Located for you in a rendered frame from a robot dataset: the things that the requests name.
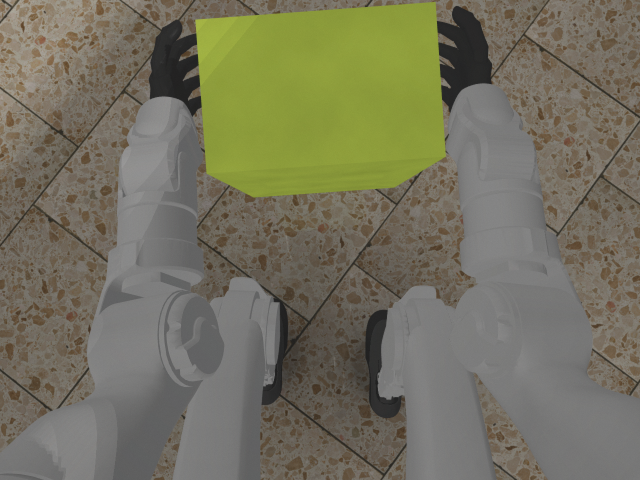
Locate right robot shin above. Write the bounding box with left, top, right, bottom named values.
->
left=377, top=285, right=456, bottom=397

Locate robot right hand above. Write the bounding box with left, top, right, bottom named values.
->
left=437, top=6, right=492, bottom=112

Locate carton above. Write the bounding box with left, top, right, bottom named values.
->
left=195, top=2, right=446, bottom=197

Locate robot left forearm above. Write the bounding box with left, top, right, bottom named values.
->
left=87, top=97, right=204, bottom=375

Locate robot left hand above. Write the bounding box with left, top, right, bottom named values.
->
left=149, top=20, right=202, bottom=117

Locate left robot shin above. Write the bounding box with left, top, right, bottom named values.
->
left=210, top=277, right=276, bottom=384

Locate robot shin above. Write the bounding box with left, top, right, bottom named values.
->
left=210, top=277, right=276, bottom=384
left=377, top=285, right=456, bottom=397

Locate robot right forearm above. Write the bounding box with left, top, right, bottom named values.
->
left=446, top=83, right=593, bottom=345

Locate robot right upper arm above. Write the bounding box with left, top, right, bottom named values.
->
left=450, top=281, right=640, bottom=480

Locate robot left upper arm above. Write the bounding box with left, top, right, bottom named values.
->
left=0, top=290, right=224, bottom=480

